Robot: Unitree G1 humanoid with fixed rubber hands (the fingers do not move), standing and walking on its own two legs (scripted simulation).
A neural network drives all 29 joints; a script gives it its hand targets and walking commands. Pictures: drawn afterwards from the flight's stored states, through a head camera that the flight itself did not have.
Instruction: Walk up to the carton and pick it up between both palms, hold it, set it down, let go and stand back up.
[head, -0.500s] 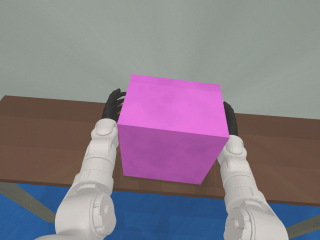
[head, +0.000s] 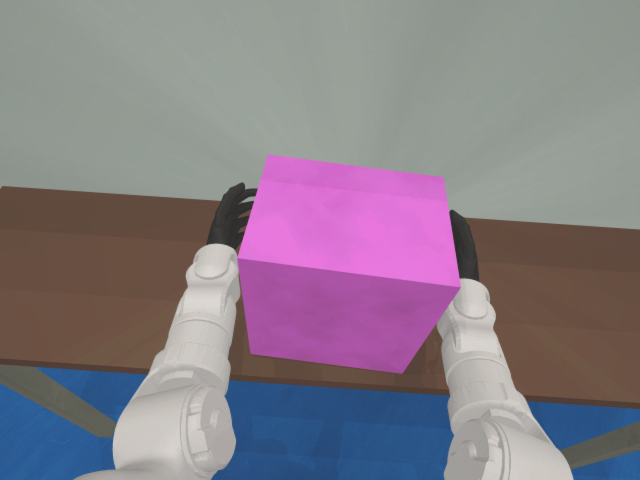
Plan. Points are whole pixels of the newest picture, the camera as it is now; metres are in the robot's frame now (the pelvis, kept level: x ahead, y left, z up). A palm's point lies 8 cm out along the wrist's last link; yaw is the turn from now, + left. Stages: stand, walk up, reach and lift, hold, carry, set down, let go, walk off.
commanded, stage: set down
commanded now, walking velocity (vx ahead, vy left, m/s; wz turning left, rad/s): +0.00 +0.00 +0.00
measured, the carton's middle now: (339, 272) +0.38 +0.01 +0.04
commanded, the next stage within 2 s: none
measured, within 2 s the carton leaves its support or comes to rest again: neither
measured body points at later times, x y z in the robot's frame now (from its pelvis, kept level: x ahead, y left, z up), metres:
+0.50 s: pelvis +0.00 +0.00 +0.00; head +0.04 +0.01 +0.45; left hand +0.41 +0.17 +0.05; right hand +0.40 -0.15 +0.05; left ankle -0.03 +0.11 -0.75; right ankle -0.01 -0.13 -0.75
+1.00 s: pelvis -0.02 +0.01 -0.02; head +0.03 +0.02 +0.43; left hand +0.44 +0.17 +0.07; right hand +0.42 -0.17 +0.06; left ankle -0.03 +0.11 -0.75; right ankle -0.01 -0.13 -0.75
